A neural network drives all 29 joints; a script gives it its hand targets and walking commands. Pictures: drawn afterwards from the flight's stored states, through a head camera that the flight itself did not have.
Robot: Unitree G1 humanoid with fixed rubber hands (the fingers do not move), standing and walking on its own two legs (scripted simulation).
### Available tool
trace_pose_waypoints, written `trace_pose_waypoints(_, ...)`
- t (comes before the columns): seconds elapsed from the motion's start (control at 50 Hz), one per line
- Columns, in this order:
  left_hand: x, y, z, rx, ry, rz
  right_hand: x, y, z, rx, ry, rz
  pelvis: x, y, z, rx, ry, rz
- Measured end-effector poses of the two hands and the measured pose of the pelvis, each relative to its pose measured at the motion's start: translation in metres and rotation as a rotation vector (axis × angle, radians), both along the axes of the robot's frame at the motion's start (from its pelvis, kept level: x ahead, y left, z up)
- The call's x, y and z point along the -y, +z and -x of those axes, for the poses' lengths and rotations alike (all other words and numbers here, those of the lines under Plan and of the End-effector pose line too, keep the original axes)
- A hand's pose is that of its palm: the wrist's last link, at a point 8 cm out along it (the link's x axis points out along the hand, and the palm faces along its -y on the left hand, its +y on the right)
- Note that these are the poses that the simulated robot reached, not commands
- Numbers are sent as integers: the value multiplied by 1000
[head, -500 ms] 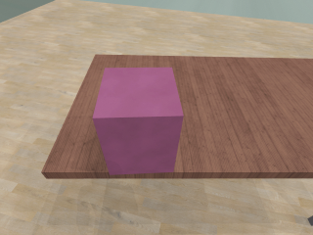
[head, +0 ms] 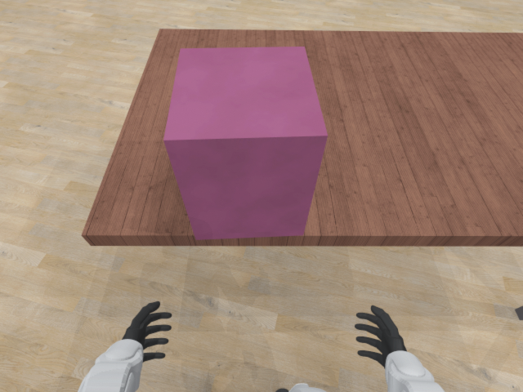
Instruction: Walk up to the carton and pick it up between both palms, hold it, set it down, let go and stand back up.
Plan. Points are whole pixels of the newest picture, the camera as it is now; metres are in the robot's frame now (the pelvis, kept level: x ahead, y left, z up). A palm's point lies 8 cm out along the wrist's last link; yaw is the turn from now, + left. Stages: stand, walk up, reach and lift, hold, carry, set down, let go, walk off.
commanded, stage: reach and lift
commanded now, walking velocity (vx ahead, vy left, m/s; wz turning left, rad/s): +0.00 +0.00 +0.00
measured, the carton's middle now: (246, 149) +0.50 +0.02 +0.07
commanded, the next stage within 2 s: none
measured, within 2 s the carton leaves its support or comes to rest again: neither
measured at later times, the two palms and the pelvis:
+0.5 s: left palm (118, 385) +0.17 +0.21 -0.06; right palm (417, 388) +0.15 -0.22 -0.06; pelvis +0.02 +0.02 +0.02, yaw -1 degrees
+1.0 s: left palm (111, 345) +0.22 +0.21 -0.02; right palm (409, 336) +0.21 -0.21 -0.01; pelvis +0.05 +0.03 +0.02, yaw +0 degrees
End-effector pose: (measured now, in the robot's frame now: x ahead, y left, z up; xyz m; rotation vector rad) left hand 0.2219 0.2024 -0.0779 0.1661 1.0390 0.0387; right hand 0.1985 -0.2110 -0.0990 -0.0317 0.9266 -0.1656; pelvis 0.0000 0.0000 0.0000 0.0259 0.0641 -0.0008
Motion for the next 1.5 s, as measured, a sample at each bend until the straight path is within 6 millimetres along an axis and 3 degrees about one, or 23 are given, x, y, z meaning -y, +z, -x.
trace_pose_waypoints(0.08, 6, 12, 40, -22, 20, 11, -11, 6, 27, 24, 37, 0, -6, 15, -7, 82, -12, 9)
trace_pose_waypoints(0.18, -1, -7, 91, -100, 111, 2, -11, -2, 62, -40, 90, 13, -7, 16, -11, 98, 9, 13)
trace_pose_waypoints(0.24, -8, -16, 101, -93, 143, -11, -7, 1, 68, -49, 88, 23, -6, 12, -9, 90, 20, 15)
trace_pose_waypoints(0.32, -12, -10, 87, 2, 143, -9, 0, 12, 63, -9, 68, 39, -8, 9, -8, 83, 19, 17)
trace_pose_waypoints(0.48, -5, 19, 53, 131, 87, 20, 8, 38, 50, 86, 41, 53, -18, 16, -14, 101, -8, 20)
trace_pose_waypoints(0.64, -4, 31, 43, 183, 90, 27, -1, 49, 41, 148, 69, 32, -25, 19, -24, 108, -24, 23)
trace_pose_waypoints(1.1, -11, 70, -2, 474, 102, 55, -4, 95, -20, 379, 99, 30, -28, 23, -53, 70, 2, 40)
trace_pose_waypoints(1.5, -12, 105, -41, 735, 88, 84, -11, 128, -69, 600, 100, 8, -32, 24, -52, 83, 26, 46)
